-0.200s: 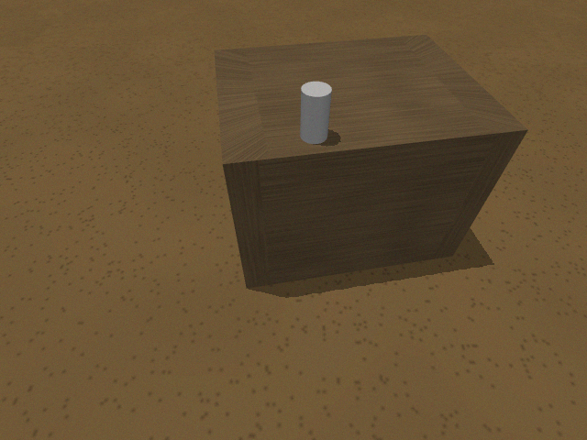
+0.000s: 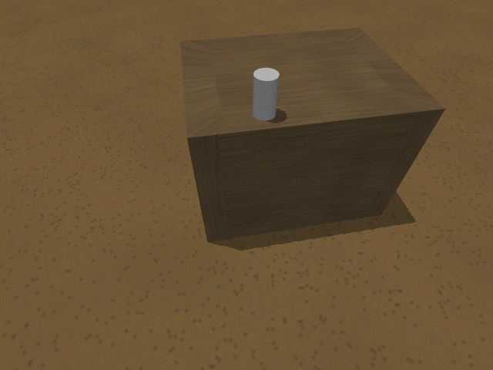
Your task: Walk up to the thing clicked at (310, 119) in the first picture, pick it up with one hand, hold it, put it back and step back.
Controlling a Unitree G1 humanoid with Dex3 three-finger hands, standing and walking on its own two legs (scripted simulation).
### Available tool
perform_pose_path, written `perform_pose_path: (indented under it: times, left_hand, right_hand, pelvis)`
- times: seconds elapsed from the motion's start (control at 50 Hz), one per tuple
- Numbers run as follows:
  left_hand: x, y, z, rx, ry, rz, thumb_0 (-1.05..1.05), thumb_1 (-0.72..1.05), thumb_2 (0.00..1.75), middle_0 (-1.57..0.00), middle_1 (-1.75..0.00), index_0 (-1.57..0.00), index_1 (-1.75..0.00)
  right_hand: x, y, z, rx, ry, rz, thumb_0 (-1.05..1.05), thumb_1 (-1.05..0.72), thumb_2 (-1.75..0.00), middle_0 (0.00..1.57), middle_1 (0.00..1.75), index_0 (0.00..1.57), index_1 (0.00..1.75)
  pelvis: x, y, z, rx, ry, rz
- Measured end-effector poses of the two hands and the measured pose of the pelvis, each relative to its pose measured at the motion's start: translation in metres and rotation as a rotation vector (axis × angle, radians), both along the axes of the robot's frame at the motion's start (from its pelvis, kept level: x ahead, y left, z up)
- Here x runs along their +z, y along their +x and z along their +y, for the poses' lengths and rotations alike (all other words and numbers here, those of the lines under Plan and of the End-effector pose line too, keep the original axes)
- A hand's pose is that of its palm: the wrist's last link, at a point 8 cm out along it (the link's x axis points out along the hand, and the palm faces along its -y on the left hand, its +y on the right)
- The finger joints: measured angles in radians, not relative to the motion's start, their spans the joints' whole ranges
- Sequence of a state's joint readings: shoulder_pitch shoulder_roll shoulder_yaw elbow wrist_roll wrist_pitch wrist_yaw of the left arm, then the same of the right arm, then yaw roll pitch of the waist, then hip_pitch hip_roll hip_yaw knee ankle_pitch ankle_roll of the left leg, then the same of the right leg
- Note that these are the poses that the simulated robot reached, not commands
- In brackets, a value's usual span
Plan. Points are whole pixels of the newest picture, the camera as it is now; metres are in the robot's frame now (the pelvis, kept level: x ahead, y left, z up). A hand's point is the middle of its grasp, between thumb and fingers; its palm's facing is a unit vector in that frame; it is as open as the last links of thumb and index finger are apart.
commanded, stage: stand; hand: right
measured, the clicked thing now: (265, 95) +0.90 -0.02 -0.06
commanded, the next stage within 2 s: walk up in 0.92 s
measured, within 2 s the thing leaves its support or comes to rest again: neither
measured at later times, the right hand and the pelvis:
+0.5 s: hand out of the picture +0.08 -0.25 -0.16, palm faces -0.02 +0.94 -0.33, open 7.4 cm; pelvis +0.01 +0.00 +0.00, yaw +0 degrees
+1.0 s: hand out of the picture +0.09 -0.26 -0.16, palm faces -0.05 +0.94 -0.33, open 7.4 cm; pelvis +0.02 +0.00 +0.00, yaw +2 degrees
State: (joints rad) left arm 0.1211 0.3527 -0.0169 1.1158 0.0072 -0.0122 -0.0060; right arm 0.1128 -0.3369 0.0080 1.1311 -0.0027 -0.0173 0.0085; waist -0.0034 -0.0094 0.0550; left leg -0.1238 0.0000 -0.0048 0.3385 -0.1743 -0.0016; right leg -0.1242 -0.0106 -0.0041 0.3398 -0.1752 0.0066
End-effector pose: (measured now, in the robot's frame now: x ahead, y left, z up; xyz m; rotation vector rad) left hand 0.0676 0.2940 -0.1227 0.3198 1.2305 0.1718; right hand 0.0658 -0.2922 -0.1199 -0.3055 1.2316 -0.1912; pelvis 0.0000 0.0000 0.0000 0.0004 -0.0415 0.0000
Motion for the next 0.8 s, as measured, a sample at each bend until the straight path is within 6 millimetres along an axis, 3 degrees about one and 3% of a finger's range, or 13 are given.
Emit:
perform_pose_path:
  times: [0.8]
  left_hand:
    - [0.003, 0.020, -0.006, 0.002, 0.003, -0.011, 0.01, 0.90, 0.90, -0.21, -0.30, -0.20, -0.30]
  right_hand:
    - [0.000, 0.013, -0.008, 0.001, -0.007, 0.005, 0.01, -0.91, -0.90, 0.20, 0.30, 0.20, 0.30]
  pelvis:
    - [0.001, 0.013, -0.006, 0.001, -0.001, 0.007]
